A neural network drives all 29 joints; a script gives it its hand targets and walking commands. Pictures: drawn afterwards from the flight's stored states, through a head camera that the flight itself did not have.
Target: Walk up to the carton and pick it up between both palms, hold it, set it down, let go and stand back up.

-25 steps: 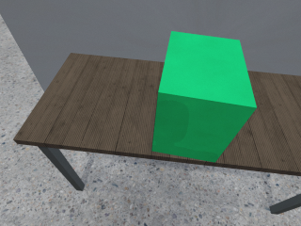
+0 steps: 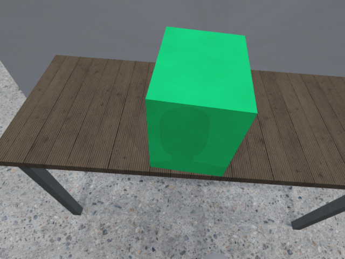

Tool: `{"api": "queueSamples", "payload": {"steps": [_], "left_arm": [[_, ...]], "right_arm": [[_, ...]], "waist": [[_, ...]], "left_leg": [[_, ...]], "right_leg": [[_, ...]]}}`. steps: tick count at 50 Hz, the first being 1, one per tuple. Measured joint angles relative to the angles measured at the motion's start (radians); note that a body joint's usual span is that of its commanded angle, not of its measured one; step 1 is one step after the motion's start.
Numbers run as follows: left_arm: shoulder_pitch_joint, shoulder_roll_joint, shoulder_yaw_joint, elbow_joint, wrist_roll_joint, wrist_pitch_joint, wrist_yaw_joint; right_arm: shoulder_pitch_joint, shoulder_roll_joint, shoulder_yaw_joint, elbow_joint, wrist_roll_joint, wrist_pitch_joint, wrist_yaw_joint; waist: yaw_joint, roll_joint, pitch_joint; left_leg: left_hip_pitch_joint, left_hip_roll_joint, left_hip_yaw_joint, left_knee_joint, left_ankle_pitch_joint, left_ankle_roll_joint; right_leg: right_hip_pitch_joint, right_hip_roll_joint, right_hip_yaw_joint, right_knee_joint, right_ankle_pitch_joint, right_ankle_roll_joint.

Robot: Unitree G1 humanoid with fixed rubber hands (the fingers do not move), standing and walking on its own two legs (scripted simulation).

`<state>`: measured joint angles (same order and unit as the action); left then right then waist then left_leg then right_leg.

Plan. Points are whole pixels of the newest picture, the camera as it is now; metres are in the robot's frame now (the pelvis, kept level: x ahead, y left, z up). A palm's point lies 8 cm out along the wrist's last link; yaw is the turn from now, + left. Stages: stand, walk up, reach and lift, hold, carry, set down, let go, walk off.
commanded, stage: walk up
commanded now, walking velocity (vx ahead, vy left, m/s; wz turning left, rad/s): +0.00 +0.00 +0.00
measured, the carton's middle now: (195, 104) +0.51 -0.05 +0.04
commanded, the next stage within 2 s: none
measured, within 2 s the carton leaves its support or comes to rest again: neither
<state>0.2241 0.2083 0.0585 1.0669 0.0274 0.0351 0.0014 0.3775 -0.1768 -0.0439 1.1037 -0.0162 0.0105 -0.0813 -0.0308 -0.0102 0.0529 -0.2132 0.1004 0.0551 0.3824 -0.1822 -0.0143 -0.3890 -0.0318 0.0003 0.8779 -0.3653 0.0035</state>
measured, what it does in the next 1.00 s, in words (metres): steps on the spot: right foot, then left foot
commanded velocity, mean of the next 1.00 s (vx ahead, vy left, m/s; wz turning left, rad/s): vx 0.01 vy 0.03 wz -0.04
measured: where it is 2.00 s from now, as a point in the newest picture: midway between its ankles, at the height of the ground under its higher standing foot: outside the picture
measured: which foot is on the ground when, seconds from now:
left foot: down 0.00-0.12, up 0.14-0.46, down 0.48-0.94, up 0.96-1.00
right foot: up 0.00-0.08, down 0.10-1.00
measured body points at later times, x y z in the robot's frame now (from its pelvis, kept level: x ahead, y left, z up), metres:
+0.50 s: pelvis +0.01 -0.08 -0.01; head +0.03 -0.07 +0.44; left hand +0.00 +0.12 -0.18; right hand -0.02 -0.30 -0.17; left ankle -0.02 +0.02 -0.75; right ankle +0.00 -0.17 -0.75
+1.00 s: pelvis +0.01 -0.07 -0.01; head +0.02 -0.07 +0.44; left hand -0.03 +0.14 -0.17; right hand -0.03 -0.28 -0.17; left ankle -0.03 +0.02 -0.74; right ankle +0.00 -0.17 -0.75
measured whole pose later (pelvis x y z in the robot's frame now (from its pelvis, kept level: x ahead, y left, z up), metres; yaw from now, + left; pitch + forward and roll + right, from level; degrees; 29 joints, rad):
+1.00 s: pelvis +0.01 -0.07 -0.01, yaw -2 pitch +0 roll +0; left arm 0.34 0.10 0.01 1.14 0.03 -0.01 0.06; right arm 0.34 -0.12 -0.02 1.16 -0.03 0.02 -0.02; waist 0.04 -0.01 0.03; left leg -0.18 -0.01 0.09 0.54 -0.36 0.00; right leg -0.17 0.01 -0.03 0.40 -0.22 -0.03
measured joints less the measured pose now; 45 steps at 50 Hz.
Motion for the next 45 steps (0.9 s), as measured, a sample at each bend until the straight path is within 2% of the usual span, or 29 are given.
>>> {"api": "queueSamples", "payload": {"steps": [2, 5, 6, 7, 8, 9, 12, 15, 17, 22, 24, 26, 28, 33, 38, 41, 45], "left_arm": [[-0.003, -0.005, -0.002, -0.011, -0.008, -0.015, 0.004], [0.003, -0.023, -0.012, -0.001, -0.021, -0.023, 0.023], [-0.003, -0.048, -0.016, 0.014, -0.025, -0.025, 0.030], [-0.003, -0.077, -0.024, 0.023, -0.026, -0.030, 0.034], [0.007, -0.101, -0.033, 0.022, -0.024, -0.036, 0.035], [0.023, -0.115, -0.039, 0.019, -0.021, -0.041, 0.040], [0.061, -0.114, -0.042, 0.025, -0.006, -0.038, 0.033], [0.063, -0.109, -0.050, 0.021, -0.003, -0.045, 0.042], [0.055, -0.102, -0.052, 0.020, -0.012, -0.055, 0.045], [0.070, -0.106, -0.063, 0.028, -0.010, -0.063, 0.044], [0.067, -0.102, -0.063, 0.034, -0.011, -0.057, 0.042], [0.063, -0.080, -0.056, 0.042, -0.018, -0.053, 0.038], [0.069, -0.070, -0.053, 0.045, -0.025, -0.050, 0.039], [0.071, -0.080, -0.057, 0.054, -0.022, -0.043, 0.034], [0.079, -0.094, -0.063, 0.073, -0.017, -0.045, 0.033], [0.088, -0.094, -0.063, 0.085, -0.019, -0.047, 0.035], [0.096, -0.090, -0.063, 0.098, -0.022, -0.047, 0.038]], "right_arm": [[0.002, 0.007, 0.007, 0.021, 0.003, 0.000, 0.006], [-0.023, 0.021, 0.013, 0.018, -0.012, -0.004, 0.026], [-0.038, 0.012, 0.009, 0.017, -0.016, -0.004, 0.033], [-0.046, -0.002, 0.006, 0.014, -0.018, -0.004, 0.039], [-0.044, -0.014, 0.005, 0.009, -0.018, -0.003, 0.043], [-0.041, -0.017, 0.006, 0.005, -0.016, 0.002, 0.043], [-0.047, 0.000, 0.014, -0.005, 0.002, 0.027, 0.051], [-0.072, 0.017, 0.014, -0.014, 0.001, 0.026, 0.061], [-0.077, 0.025, 0.017, -0.009, -0.007, 0.025, 0.059], [-0.071, 0.020, 0.018, 0.016, 0.004, 0.023, 0.046], [-0.066, 0.028, 0.023, 0.029, 0.010, 0.014, 0.038], [-0.067, 0.059, 0.033, 0.044, 0.011, 0.001, 0.032], [-0.053, 0.074, 0.041, 0.047, 0.010, -0.011, 0.033], [-0.048, 0.077, 0.051, 0.060, 0.002, -0.020, 0.036], [-0.062, 0.079, 0.051, 0.057, 0.009, -0.024, 0.036], [-0.057, 0.080, 0.052, 0.056, 0.008, -0.027, 0.041], [-0.047, 0.088, 0.053, 0.060, 0.007, -0.032, 0.045]], "waist": [[0.022, -0.012, -0.007], [0.026, -0.024, -0.003], [0.018, 0.015, 0.006], [0.007, 0.066, 0.008], [-0.001, 0.104, -0.002], [-0.002, 0.117, -0.021], [0.020, 0.093, -0.057], [0.006, 0.069, -0.049], [0.009, 0.055, -0.031], [0.019, 0.052, -0.018], [0.016, 0.043, -0.012], [0.026, -0.020, -0.007], [0.036, -0.045, -0.024], [0.048, -0.013, -0.037], [0.036, 0.037, -0.026], [0.031, 0.039, -0.016], [0.026, 0.013, -0.007]], "left_leg": [[-0.008, -0.009, 0.010, 0.020, -0.010, -0.016], [-0.017, -0.021, 0.032, 0.083, -0.048, -0.040], [-0.020, -0.002, 0.020, 0.111, -0.064, -0.047], [-0.023, 0.018, -0.006, 0.131, -0.078, -0.038], [-0.030, 0.020, -0.025, 0.150, -0.114, -0.021], [-0.037, 0.004, -0.026, 0.171, -0.180, -0.013], [-0.033, -0.040, -0.006, 0.224, -0.245, 0.003], [-0.066, -0.049, -0.026, 0.303, -0.234, 0.011], [-0.078, -0.052, -0.033, 0.328, -0.224, 0.011], [-0.036, -0.061, -0.037, 0.243, -0.207, 0.009], [0.012, -0.066, -0.025, 0.131, -0.130, 0.017], [0.057, -0.091, -0.003, 0.071, -0.098, 0.029], [0.079, -0.096, 0.007, 0.041, -0.091, 0.032], [0.116, -0.105, 0.011, 0.003, -0.082, 0.041], [0.123, -0.115, 0.014, -0.014, -0.070, 0.052], [0.122, -0.117, 0.016, -0.020, -0.065, 0.054], [0.121, -0.117, 0.015, -0.025, -0.060, 0.051]], "right_leg": [[0.038, -0.030, 0.030, -0.117, 0.019, 0.007], [0.131, -0.040, 0.006, -0.347, 0.091, 0.031], [0.155, -0.022, -0.011, -0.376, 0.097, 0.036], [0.177, 0.002, -0.033, -0.394, 0.104, 0.028], [0.190, 0.013, -0.049, -0.407, 0.109, 0.018], [0.193, 0.009, -0.052, -0.411, 0.109, 0.010], [0.209, -0.008, -0.025, -0.443, 0.119, -0.010], [0.226, 0.005, -0.041, -0.493, 0.149, -0.026], [0.226, 0.021, -0.056, -0.499, 0.154, -0.038], [0.205, 0.078, -0.081, -0.479, 0.142, -0.057], [0.200, 0.090, -0.096, -0.454, 0.125, -0.059], [0.207, 0.065, -0.077, -0.438, 0.114, -0.050], [0.221, 0.062, -0.067, -0.454, 0.119, -0.051], [0.258, 0.055, -0.061, -0.493, 0.136, -0.043], [0.263, 0.045, -0.057, -0.506, 0.146, -0.031], [0.260, 0.044, -0.055, -0.508, 0.150, -0.029], [0.258, 0.045, -0.055, -0.510, 0.152, -0.032]]}}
